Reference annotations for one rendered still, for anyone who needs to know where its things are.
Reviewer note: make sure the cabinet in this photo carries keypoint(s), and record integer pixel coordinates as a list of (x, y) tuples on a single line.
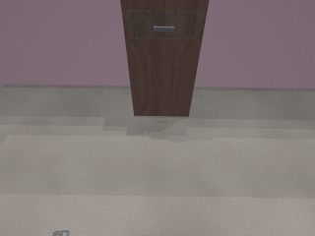
[(162, 71)]

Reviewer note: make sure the handle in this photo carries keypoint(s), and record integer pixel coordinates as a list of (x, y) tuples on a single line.
[(156, 28)]

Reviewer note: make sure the drawer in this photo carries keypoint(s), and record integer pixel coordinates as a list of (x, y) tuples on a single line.
[(187, 24)]

